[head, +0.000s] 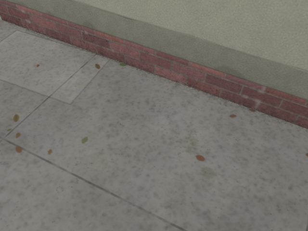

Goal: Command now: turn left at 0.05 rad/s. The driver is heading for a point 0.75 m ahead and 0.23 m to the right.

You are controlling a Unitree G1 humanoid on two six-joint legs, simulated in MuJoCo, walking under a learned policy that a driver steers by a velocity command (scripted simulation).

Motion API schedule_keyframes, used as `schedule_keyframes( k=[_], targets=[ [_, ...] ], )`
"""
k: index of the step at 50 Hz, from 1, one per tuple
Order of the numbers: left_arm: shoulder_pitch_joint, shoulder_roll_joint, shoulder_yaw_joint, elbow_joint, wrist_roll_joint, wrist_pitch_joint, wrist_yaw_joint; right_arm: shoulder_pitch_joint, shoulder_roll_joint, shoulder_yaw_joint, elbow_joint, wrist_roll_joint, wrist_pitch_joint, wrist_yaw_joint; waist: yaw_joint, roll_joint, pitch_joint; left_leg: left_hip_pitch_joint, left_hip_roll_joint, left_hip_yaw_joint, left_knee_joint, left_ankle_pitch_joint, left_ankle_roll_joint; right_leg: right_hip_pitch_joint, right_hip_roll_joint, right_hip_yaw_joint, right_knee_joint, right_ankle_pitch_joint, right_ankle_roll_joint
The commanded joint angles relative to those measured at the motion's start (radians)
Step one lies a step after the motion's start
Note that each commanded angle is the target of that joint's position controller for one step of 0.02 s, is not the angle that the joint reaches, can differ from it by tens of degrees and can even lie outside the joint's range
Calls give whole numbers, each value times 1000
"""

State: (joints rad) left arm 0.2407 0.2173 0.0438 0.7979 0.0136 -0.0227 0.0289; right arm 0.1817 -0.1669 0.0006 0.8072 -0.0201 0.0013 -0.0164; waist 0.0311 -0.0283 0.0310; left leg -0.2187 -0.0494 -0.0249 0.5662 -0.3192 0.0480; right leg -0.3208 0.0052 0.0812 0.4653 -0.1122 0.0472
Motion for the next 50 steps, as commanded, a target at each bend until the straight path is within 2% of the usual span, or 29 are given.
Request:
schedule_keyframes(
  k=[1, 3, 4, 6, 7, 9, 11, 14, 22, 31, 49, 50],
  targets=[
    [-12, 73, 15, -27, -3, -16, -1, -27, -114, -29, -46, 6, -21, -2, -10, 75, 21, -126, 127, -162, -238, -54, 39, 105, -29, 25, -31, -21, -13],
    [-14, 73, 13, -4, -2, -19, -1, -9, -121, -34, -30, 11, -22, -3, -14, 56, 9, -88, 119, -150, -222, 32, 42, 112, -34, 28, -38, 11, -9],
    [-25, 64, 9, -4, 7, -23, -4, 10, -125, -38, -16, 18, -21, -6, -18, 57, -12, -63, 113, -140, -215, 78, 44, 121, -34, 28, -29, 35, -9],
    [-27, 74, 9, 15, 2, -26, -6, 21, -125, -42, -1, 18, -18, -8, -19, 41, -24, -30, 108, -132, -201, 160, 47, 123, -37, 28, -29, 65, -10],
    [-28, 92, 12, 25, 3, -27, -1, 14, -133, -47, 0, 17, -16, -13, -22, 37, -23, -15, 107, -128, -203, 195, 49, 111, -41, 28, -36, 76, -12],
    [-35, 90, 10, 42, 0, -28, 3, 29, -136, -52, 18, 19, -12, -18, -26, 32, -34, 14, 102, -120, -195, 261, 49, 114, -42, 25, -33, 101, -12],
    [-42, 97, 11, 56, -6, -25, 9, 34, -138, -58, 33, 20, -1, -11, -33, 40, -52, 62, 104, -112, -179, 383, 48, 105, -46, 22, -33, 129, -17],
    [-54, 96, 9, 77, -8, -19, 13, 51, -141, -65, 60, 24, 8, -11, -37, 40, -59, 86, 102, -107, -176, 432, 48, 109, -44, 14, -28, 134, -17],
    [-94, 105, 7, 123, -9, -7, 19, 65, -151, -73, 115, 23, 10, -16, -33, 42, -38, 73, 95, -99, -197, 400, 44, 129, -45, 4, -31, 124, -20],
    [-122, 111, 4, 170, -10, -4, 21, 89, -149, -74, 160, 22, 10, -18, -32, 35, -21, 63, 86, -89, -215, 324, 36, 137, -45, 0, -42, 104, -25],
    [-95, 99, -2, 240, -12, -5, 24, 137, -124, -67, 208, 22, 13, -20, -30, 32, 1, 58, 73, -66, -226, 248, 25, 121, -40, -3, -56, 73, -34],
    [-69, 75, -8, 255, -13, -2, 24, 179, -118, -67, 226, 23, 12, -19, -41, 49, -43, 78, 74, -75, -271, -2, 36, 131, -8, -41, -28, -115, -32]
  ],
)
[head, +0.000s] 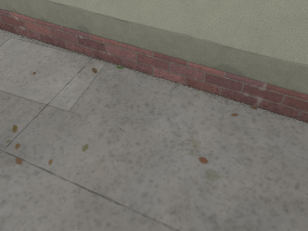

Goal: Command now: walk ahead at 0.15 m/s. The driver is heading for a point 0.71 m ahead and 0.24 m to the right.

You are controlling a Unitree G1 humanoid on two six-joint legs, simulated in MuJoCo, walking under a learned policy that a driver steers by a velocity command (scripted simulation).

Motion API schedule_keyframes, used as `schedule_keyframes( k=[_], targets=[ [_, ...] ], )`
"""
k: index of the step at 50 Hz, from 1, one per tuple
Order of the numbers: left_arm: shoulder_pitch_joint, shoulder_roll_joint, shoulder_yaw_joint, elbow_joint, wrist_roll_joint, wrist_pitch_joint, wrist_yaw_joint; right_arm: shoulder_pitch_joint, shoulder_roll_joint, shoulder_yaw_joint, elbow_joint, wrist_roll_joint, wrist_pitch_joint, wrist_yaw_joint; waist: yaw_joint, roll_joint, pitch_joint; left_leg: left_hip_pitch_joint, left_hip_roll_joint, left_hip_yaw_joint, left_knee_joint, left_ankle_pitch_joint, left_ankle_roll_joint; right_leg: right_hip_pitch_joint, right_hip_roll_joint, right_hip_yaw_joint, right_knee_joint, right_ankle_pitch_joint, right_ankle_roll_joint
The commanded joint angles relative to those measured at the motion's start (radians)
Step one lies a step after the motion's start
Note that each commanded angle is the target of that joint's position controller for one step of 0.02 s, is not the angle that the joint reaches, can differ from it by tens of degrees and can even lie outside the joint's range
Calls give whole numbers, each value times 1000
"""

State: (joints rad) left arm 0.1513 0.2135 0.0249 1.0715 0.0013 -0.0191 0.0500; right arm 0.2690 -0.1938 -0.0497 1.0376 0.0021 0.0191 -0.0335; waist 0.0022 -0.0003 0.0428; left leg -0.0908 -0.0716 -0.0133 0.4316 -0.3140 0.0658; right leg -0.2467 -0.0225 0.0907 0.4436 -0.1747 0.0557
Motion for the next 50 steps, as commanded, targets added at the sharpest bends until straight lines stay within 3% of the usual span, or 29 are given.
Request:
schedule_keyframes(
  k=[1, 2, 3, 4, 7, 10, 11, 14, 16, 17, 18, 19, 20, 21, 22, 23, 25, 31, 37, 39, 41, 43, 44, 45, 46, 47, 48, 49, 50],
  targets=[
    [-10, 92, 19, -29, -17, -6, 3, 119, -146, -35, -10, 13, -8, -3, -42, 76, -19, -39, 140, -174, -204, -362, 69, -43, 72, -110, 104, -282, -43],
    [-105, 106, 22, -73, -31, -20, -4, 167, -205, -52, -17, 26, -20, -4, -87, 156, 67, -34, 279, -372, -337, -614, 150, -210, 69, -130, 246, -328, -46],
    [-212, 111, 20, -134, -51, -41, -13, 169, -236, -62, -30, 27, -47, -9, -111, 189, 171, -28, 420, -555, -439, -612, 227, -390, -11, -55, 402, -286, -63],
    [-202, 121, 30, -143, -64, -61, -23, 141, -191, -49, -41, 17, -78, -11, -78, 127, 209, 55, 449, -578, -437, -480, 247, -532, -58, -3, 491, -243, -78],
    [-126, 105, 41, -134, -44, -99, -51, 145, -123, -34, -57, 17, -112, 3, -48, 58, 119, 266, 378, -371, -356, -148, 167, -679, -118, -5, 496, -104, -93],
    [-167, 58, 30, -158, -23, -103, -63, 141, -146, -39, -89, 23, -109, 9, -60, 94, 69, 138, 307, -232, -359, -52, 142, -493, -90, -75, 334, -4, -52],
    [-187, 63, 29, -185, 54, -54, -101, 148, -219, -58, -68, -52, -116, 21, -62, 121, 50, 52, 253, -172, -380, -102, 141, -374, -49, -140, 247, -15, -54],
    [-199, 90, 41, -222, 27, -13, -122, 154, -208, -59, -64, -42, -126, 30, -58, 154, 103, -63, 290, -149, -416, -110, 141, -200, -43, -175, 167, 6, -92],
    [-82, 125, 54, -206, 20, -23, -116, 113, -231, -63, -71, -35, -132, 29, 17, 139, 87, -71, 307, -116, -330, 61, 132, -79, -20, -191, 138, -40, -126],
    [76, 142, 68, -161, 21, -32, -105, 79, -240, -63, -76, -38, -133, 29, 105, 102, 27, -110, 282, -63, -153, 290, 115, 94, 23, -216, 113, -63, -137],
    [316, 197, 93, -77, 27, -46, -88, 76, -211, -52, -78, -54, -131, 31, 207, -23, -108, -197, 198, 20, 195, 444, 88, 353, 35, -190, 95, -145, -152],
    [503, 359, 123, -37, 55, -58, -68, 75, -93, -17, -139, -42, -135, 40, 243, -391, -203, -493, 56, 99, 669, 103, 31, 523, -252, 276, -147, -694, -215],
    [391, 288, 93, -54, 43, -58, -73, 46, -63, -9, -168, -39, -143, 40, 153, -438, -203, -651, -39, -93, 874, -172, 58, 434, -311, 662, -350, -903, -203],
    [191, 233, 77, -108, 39, -52, -76, 14, -112, -16, -183, -22, -139, 43, 72, -254, -103, -710, 50, -116, 938, -54, 84, 327, -314, 538, -284, -768, -179],
    [125, 173, 63, -131, 30, -55, -78, 10, -144, -20, -178, -24, -141, 53, 44, -112, -91, -678, 114, -89, 889, 57, 84, 246, -279, 399, -248, -608, -177],
    [100, 152, 55, -134, 22, -60, -76, 34, -130, -19, -171, -31, -137, 62, 9, -75, -83, -618, 154, -70, 810, 108, 67, 182, -234, 302, -263, -492, -173],
    [127, 117, 37, -116, 23, -75, -64, 38, -99, -12, -176, -61, -108, 77, -17, -93, -55, -570, 177, -43, 765, 145, 21, 92, -191, 212, -306, -414, -184],
    [253, 118, 32, -89, 0, -111, -61, -214, -116, -8, -297, -44, -61, 88, 10, -22, 91, -733, 187, 8, 521, 314, -54, 91, -182, 89, -435, -203, -260],
    [312, 121, 25, -69, -5, -123, -49, -353, -96, 2, -361, -35, -69, 89, 22, 7, 157, -632, 157, 84, 236, 428, -1, 231, -180, -57, -528, 186, -251],
    [320, 144, 26, -57, 1, -116, -42, -360, -94, 6, -373, -37, -75, 83, 15, -11, 126, -584, 117, 126, 166, 353, 31, 348, -184, -107, -463, 484, -241],
    [334, 200, 37, -52, 16, -103, -24, -319, -113, 3, -366, -36, -77, 70, -10, -73, 42, -473, 33, 176, 148, 214, 56, 444, -203, -131, -273, 971, -219],
    [332, 237, 52, -48, 53, -74, -16, -38, -184, -23, -284, -29, -88, 45, -138, -138, -143, -180, -35, 173, 122, 98, 93, 465, -221, -148, 148, 1236, -197],
    [288, 218, 47, -71, 52, -68, -13, 192, -235, -42, -218, -41, -97, 26, -241, -115, -260, 137, 54, 62, 127, 23, 124, 252, -186, -156, 471, 1020, -187],
    [388, 98, 27, -111, 0, -80, -47, 293, -343, -72, -196, -74, -104, 15, -164, 148, -405, 464, 355, -451, 50, -339, 237, -155, -8, -165, 883, 350, -162],
    [346, 109, 32, -114, -8, -107, -63, 250, -326, -71, -181, -73, -111, 36, -137, 200, -412, 518, 460, -855, -146, -160, 277, -386, 135, -26, 1070, -290, -170],
    [196, 116, 33, -154, -16, -118, -58, 146, -300, -64, -169, -56, -123, 47, -103, 130, -244, 400, 401, -647, -124, 145, 244, -477, 57, 23, 1105, -178, -189],
    [144, 105, 22, -161, -14, -120, -56, 93, -216, -42, -170, -48, -138, 56, -79, -6, -171, 234, 399, -459, -101, 467, 232, -427, 7, 4, 1038, -97, -187],
    [139, 89, 19, -157, -5, -108, -56, 58, -155, -22, -161, -48, -145, 59, -36, -56, -117, 107, 368, -345, -107, 649, 210, -367, -21, -9, 970, -98, -178],
    [164, 81, 16, -155, 8, -86, -54, 49, -115, -3, -139, -36, -155, 58, 6, -38, -83, 13, 338, -246, -125, 813, 177, -304, -32, -13, 908, -110, -157]
  ],
)
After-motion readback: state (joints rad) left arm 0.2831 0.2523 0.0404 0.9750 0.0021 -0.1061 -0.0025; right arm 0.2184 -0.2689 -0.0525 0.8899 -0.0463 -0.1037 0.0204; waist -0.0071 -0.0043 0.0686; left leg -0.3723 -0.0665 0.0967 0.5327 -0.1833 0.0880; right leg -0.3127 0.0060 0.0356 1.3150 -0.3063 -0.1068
